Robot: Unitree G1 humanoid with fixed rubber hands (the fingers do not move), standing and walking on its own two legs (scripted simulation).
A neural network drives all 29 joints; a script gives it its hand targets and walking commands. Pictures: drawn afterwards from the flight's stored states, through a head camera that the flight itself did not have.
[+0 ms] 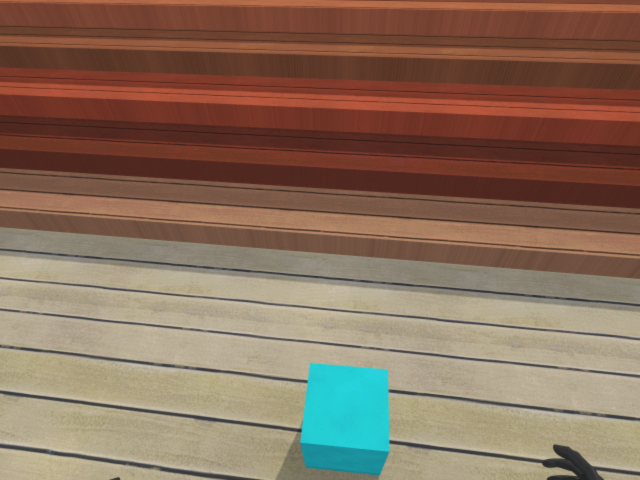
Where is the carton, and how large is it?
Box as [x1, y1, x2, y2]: [300, 363, 389, 474]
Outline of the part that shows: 310,363 300,441 305,466 314,468 379,474 389,451 387,369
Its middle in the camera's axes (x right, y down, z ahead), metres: +0.07 +0.49 +1.08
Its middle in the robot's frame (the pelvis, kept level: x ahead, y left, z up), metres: +0.41 -0.04 -0.66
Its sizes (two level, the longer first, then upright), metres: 0.210 0.200 0.250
